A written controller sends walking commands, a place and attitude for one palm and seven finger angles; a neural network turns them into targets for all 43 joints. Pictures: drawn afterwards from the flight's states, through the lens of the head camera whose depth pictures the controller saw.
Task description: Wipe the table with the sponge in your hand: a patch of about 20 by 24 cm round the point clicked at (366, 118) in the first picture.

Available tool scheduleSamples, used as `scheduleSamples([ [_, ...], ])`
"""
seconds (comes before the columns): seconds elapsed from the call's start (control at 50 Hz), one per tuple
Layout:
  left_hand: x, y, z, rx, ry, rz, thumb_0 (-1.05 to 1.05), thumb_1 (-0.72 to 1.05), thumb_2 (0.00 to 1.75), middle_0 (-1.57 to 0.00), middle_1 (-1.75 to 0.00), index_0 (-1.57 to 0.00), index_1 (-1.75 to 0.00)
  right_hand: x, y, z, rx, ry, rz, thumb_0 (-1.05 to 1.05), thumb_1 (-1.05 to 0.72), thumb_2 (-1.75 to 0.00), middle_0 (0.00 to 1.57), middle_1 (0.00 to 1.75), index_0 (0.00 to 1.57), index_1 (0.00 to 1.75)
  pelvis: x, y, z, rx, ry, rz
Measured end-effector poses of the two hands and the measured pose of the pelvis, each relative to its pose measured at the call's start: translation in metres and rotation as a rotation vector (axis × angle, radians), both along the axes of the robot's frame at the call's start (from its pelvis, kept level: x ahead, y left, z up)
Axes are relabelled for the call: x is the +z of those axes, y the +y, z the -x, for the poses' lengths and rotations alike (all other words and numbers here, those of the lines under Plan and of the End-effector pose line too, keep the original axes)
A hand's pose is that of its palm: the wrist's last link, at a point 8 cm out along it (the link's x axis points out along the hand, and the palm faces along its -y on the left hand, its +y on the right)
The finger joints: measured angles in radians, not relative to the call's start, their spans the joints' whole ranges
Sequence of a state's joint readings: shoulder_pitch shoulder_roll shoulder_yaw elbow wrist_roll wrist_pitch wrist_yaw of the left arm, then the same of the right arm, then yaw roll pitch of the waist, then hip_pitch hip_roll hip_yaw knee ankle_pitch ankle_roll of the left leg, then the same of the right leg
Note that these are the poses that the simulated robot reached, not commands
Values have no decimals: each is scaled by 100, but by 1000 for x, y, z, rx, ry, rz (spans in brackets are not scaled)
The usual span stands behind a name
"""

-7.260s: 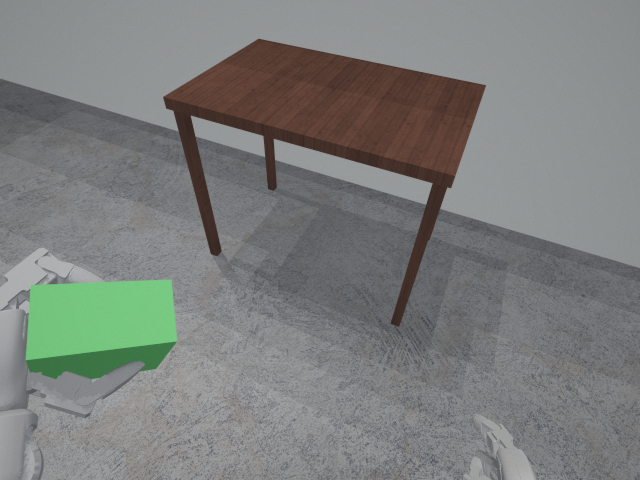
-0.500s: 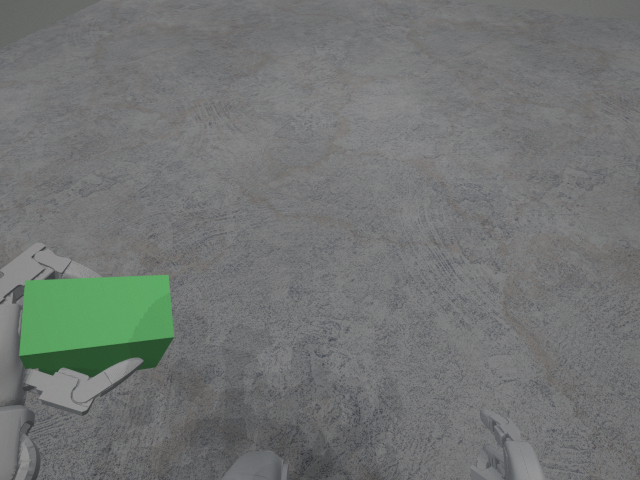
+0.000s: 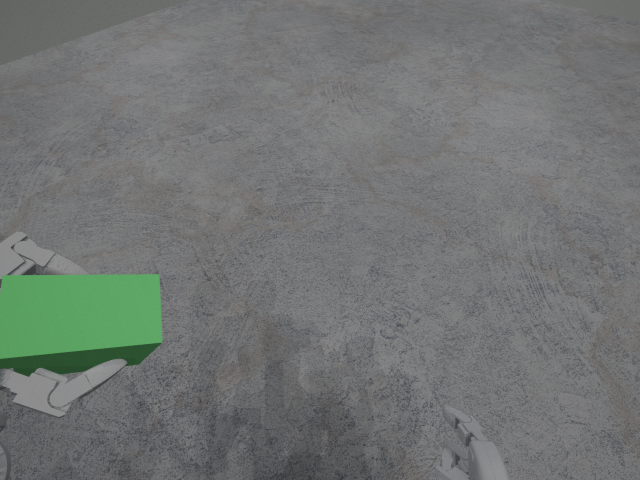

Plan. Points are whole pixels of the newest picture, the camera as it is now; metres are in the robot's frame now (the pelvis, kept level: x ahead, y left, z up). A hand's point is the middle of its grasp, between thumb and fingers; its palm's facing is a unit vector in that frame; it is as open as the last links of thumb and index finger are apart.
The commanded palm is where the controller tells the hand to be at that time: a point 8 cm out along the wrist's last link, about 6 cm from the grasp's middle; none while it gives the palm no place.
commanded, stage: turn to face it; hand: left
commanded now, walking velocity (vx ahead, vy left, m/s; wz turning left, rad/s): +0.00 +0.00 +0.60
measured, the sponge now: (104, 326) +0.21 +0.22 +0.16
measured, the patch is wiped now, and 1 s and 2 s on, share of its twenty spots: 0.00 0.00 0.00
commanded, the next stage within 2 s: none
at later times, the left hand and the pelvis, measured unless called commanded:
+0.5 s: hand out of the picture +0.04 +0.28 +0.17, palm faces +0.60 -0.67 -0.44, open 10.3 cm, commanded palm -0.03 +0.30 +0.18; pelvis -0.09 -0.01 -0.01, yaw +18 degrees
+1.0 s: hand out of the picture -0.10 +0.21 +0.17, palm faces +0.77 -0.46 -0.45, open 10.3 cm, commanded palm -0.18 +0.22 +0.18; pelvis -0.15 -0.10 +0.01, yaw +36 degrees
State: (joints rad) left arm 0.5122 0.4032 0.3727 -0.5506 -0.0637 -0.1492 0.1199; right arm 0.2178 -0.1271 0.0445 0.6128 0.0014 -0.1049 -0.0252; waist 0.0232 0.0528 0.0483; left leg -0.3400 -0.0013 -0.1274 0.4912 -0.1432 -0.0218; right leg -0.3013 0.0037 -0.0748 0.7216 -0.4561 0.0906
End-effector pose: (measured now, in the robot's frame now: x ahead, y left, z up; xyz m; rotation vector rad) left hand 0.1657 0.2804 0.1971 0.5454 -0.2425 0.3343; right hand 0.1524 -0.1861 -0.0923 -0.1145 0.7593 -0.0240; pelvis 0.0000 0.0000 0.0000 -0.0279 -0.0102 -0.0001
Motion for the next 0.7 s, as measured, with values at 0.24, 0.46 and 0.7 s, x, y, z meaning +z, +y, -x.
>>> scheduleSamples([
  [0.24,-8,-15,78,148,21,61,-1,-50,100,-71,-136,-71,-136,8,-50,16,75,25,135,1,-90,-90,21,30,21,30,7,-25,45,158,-14,-77],
  [0.46,-9,23,155,238,-106,2,-1,-50,100,-71,-136,-71,-136,20,-34,15,155,-62,231,1,-90,-90,20,30,20,30,-12,-11,87,290,4,-67],
  [0.7,5,-10,247,424,-10,-37,-1,-50,100,-71,-136,-71,-136,-4,33,49,435,-4,-13,1,-90,-90,21,30,21,30,-3,-48,115,443,-2,-13],
])
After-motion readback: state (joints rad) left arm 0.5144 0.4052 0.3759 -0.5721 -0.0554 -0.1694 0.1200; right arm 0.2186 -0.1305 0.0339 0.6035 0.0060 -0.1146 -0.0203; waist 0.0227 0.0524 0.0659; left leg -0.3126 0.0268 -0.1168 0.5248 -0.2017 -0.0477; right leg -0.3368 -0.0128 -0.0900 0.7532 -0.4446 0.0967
